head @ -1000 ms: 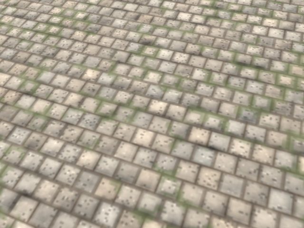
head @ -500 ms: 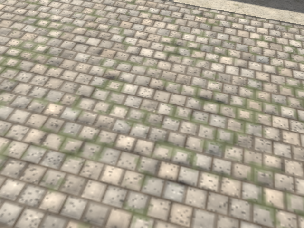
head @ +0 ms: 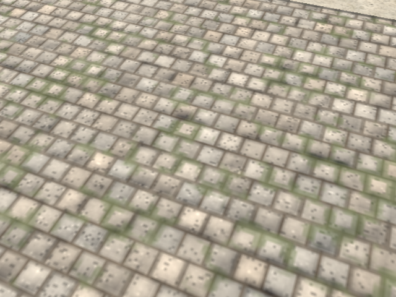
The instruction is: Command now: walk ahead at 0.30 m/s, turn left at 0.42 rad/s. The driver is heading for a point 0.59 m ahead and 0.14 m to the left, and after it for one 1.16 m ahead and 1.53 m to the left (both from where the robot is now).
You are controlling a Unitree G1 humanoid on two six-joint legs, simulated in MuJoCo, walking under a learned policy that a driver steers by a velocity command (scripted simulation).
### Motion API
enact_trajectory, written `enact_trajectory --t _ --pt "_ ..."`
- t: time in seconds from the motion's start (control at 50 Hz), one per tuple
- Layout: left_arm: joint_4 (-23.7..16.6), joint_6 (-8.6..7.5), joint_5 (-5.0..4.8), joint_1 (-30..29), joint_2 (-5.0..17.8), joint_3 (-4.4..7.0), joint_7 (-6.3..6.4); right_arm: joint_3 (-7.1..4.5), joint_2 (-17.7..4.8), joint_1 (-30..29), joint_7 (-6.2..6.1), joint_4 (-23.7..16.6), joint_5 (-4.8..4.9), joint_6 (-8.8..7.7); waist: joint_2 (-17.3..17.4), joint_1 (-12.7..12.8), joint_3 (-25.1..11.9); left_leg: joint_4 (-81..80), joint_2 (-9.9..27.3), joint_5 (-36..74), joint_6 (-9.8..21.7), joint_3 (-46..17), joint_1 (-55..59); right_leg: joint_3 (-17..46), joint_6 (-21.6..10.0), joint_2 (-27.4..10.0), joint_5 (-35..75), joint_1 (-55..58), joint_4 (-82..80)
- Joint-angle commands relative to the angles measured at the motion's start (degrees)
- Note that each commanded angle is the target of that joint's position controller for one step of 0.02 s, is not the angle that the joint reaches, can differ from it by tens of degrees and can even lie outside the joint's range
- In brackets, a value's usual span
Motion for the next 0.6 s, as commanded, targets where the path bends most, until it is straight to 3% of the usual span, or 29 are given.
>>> enact_trajectory --t 0.02,0.1,0.16,0.22,0.24,0.26,0.28,0.3,0.32,0.34,0.36,0.38,0.42,0.44,0.52,0.6 --pt "-3.33 -1.33 0.23 -6.15 7.07 1.68 1.01 -0.59 -1.16 3.93 -0.18 -3.55 -0.85 0.88 -7.52 -3.54 -0.63 -4.73 1.57 6.23 -1.69 -1.00 -0.93 4.17 -8.06 -15.39 32.57 -1.43 -9.33" --pt "-2.46 0.47 -0.42 -5.28 9.34 2.17 2.81 0.35 0.46 -3.68 1.90 -7.16 -1.33 0.67 -6.31 -0.58 -1.29 -20.69 0.55 17.24 -1.53 3.51 2.51 -1.76 -7.49 -14.29 32.24 0.84 -7.63" --pt "-1.77 2.01 -1.52 -4.12 11.10 2.75 3.20 -0.22 -1.23 -6.39 3.29 -10.05 -1.27 1.07 -6.31 0.28 -2.37 -25.86 -0.10 14.85 -0.15 4.51 2.09 -1.67 -7.07 -16.88 32.43 6.90 -3.94" --pt "-2.11 3.51 -2.94 -5.20 12.34 3.36 3.55 -1.42 -3.67 -5.11 4.01 -11.92 -1.50 1.54 -7.38 -1.30 -3.63 -28.89 -2.78 6.78 2.69 6.99 4.95 -1.79 -5.21 -17.91 38.24 9.98 4.65" --pt "-2.39 3.96 -3.30 -5.85 12.15 3.36 3.69 -2.17 -4.86 -1.39 3.96 -11.44 -1.43 1.42 -6.77 -3.39 -5.43 -32.58 -4.90 7.68 4.19 8.28 10.06 -2.88 -3.82 -16.44 40.14 9.53 11.66" --pt "-2.28 4.17 -3.13 -4.50 10.76 2.90 3.55 -3.49 -7.59 4.26 3.21 -10.15 -1.61 1.09 -3.18 -5.83 -8.70 -38.52 -7.25 17.21 6.31 8.07 19.26 -4.44 -1.00 -12.51 36.02 6.89 22.65" --pt "-3.66 3.90 -0.54 -2.58 7.81 1.73 3.13 -5.00 -13.88 6.78 1.57 -10.95 -1.86 1.16 8.33 -5.26 -12.97 -37.64 4.05 46.13 11.07 -8.06 32.56 -4.99 3.32 -7.44 9.15 -6.95 40.27" --pt "-5.11 3.57 0.92 2.65 4.92 0.40 2.29 -4.75 -17.08 3.65 1.49 -13.41 -3.19 0.84 14.69 0.13 -21.72 -38.80 17.15 52.51 24.64 -32.97 45.38 4.07 6.36 3.19 -32.64 -23.74 57.65" --pt "-4.07 3.56 -0.61 -1.35 9.37 1.31 1.60 -3.65 -12.11 3.08 2.15 -14.64 -2.54 0.86 4.05 -4.23 -25.02 -42.25 15.25 40.65 23.22 -30.36 43.48 13.38 5.37 0.58 -28.83 -25.70 60.57" --pt "-5.34 3.86 -1.92 -4.90 9.84 1.45 1.55 -2.93 -10.01 -0.22 2.27 -14.93 -1.92 0.68 1.68 -3.18 -18.51 -43.56 13.00 31.81 20.11 -24.25 37.67 12.91 4.37 -1.10 -23.68 -28.01 58.71" --pt "-4.80 4.36 -1.28 -5.78 8.99 1.42 2.20 -2.51 -8.16 -2.68 1.99 -14.81 -0.83 1.06 -2.74 -1.62 -13.20 -44.80 9.84 23.47 16.51 -20.05 31.18 12.48 4.44 -3.21 -19.75 -28.08 54.18" --pt "-4.90 5.05 -0.63 -6.46 9.57 1.70 2.87 -2.08 -7.05 -4.89 1.53 -15.21 -0.55 1.59 -1.65 -0.52 -10.02 -46.24 7.75 18.46 14.73 -17.63 25.01 12.48 4.66 -4.16 -16.82 -26.21 49.87" --pt "-4.71 5.92 -0.48 -4.94 8.89 1.78 3.08 -2.16 -7.42 -6.75 0.91 -16.31 -1.96 2.03 2.08 1.26 -9.31 -47.78 4.49 17.07 13.74 -15.28 18.22 11.46 5.28 -2.93 -12.92 -20.63 46.44" --pt "-4.38 5.97 -0.50 -4.28 8.07 1.57 3.25 -2.32 -7.76 -6.63 0.56 -16.51 -2.17 2.06 2.68 1.33 -9.74 -47.73 3.86 17.94 13.75 -14.56 17.77 11.35 5.79 -2.47 -12.24 -19.84 43.83" --pt "-4.80 5.98 -0.55 -6.50 6.90 1.00 3.85 -2.82 -8.65 -5.08 -0.90 -16.60 -1.67 2.65 3.48 -0.23 -11.01 -46.86 3.08 11.22 13.22 -16.33 19.07 12.74 7.48 -1.67 -9.74 -19.72 34.40" --pt "-4.69 5.76 -0.96 -6.85 7.16 0.94 3.39 -2.29 -7.57 -5.85 -1.00 -17.07 -2.28 3.42 5.82 -1.51 -10.40 -46.50 2.95 2.84 12.26 -17.64 17.24 11.91 7.44 -2.11 -8.70 -15.81 28.03"
Keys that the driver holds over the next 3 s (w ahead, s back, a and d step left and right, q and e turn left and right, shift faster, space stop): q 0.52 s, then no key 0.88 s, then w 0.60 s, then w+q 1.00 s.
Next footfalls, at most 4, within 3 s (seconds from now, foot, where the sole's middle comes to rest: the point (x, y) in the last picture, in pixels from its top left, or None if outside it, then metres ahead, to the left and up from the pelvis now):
0.26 left None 0.25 0.13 -0.78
0.72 right None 0.28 -0.10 -0.78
1.00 left None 0.16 0.14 -0.78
2.04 left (132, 294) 0.49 0.28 -0.78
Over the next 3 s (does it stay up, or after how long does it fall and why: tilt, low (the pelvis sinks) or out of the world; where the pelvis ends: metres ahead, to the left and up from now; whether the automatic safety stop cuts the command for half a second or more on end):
stays up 0.79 0.37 -0.01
